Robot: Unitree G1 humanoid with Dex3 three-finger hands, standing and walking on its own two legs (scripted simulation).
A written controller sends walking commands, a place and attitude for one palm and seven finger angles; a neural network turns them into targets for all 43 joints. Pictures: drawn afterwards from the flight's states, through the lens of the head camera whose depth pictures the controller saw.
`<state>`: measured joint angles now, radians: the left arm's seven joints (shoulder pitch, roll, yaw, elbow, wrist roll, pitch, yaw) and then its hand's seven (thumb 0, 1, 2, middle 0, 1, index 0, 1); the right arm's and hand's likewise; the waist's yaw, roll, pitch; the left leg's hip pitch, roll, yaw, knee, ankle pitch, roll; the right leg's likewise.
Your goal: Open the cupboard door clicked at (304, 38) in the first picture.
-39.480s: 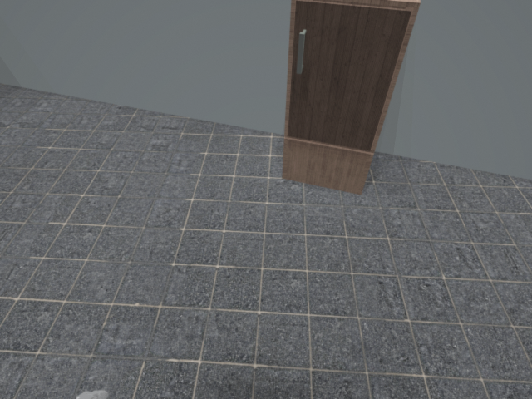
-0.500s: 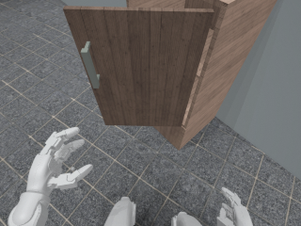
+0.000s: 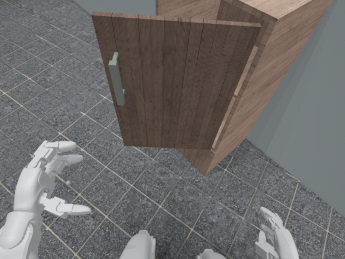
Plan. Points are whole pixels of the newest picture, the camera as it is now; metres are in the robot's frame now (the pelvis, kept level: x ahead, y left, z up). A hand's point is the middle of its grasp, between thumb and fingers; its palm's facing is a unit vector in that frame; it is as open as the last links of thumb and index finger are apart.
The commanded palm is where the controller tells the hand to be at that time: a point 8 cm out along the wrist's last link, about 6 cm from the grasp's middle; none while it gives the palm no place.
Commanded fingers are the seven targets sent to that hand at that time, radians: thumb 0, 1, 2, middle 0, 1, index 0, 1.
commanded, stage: raise the hand with hooked fingers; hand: left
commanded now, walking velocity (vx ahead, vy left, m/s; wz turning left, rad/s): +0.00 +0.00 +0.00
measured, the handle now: (118, 80) +0.57 +0.21 +0.04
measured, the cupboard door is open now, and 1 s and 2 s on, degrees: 47 47 47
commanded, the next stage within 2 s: move the hooked fingers beside the handle in 0.86 s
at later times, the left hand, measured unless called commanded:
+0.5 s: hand (53, 162) +0.29 +0.28 +0.06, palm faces +0.05 -1.00 -0.04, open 14.0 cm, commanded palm +0.26 +0.32 +0.06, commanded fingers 0.00 -0.50 0.30 -0.30 -1.20 -0.30 -1.20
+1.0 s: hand (61, 164) +0.29 +0.26 +0.06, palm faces +0.06 -1.00 -0.03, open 14.0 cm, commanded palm +0.28 +0.31 +0.06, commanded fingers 0.00 -0.50 0.30 -0.30 -1.20 -0.30 -1.20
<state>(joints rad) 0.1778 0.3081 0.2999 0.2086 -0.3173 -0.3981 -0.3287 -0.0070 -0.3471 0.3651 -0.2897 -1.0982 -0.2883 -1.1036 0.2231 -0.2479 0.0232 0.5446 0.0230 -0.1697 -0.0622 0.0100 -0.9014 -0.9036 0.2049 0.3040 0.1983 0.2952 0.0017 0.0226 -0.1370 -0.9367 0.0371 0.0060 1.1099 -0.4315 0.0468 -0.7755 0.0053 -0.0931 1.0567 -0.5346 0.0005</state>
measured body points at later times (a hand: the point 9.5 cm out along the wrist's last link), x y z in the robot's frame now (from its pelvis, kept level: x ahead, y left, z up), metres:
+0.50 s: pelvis +0.00 +0.00 +0.01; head +0.07 +0.02 +0.45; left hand +0.28 +0.33 +0.06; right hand +0.14 -0.26 -0.07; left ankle +0.06 +0.09 -0.66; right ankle -0.01 -0.13 -0.66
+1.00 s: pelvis +0.00 -0.01 +0.00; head +0.07 +0.00 +0.45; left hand +0.28 +0.31 +0.06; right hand +0.16 -0.26 -0.08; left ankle +0.06 +0.09 -0.66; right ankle -0.01 -0.13 -0.66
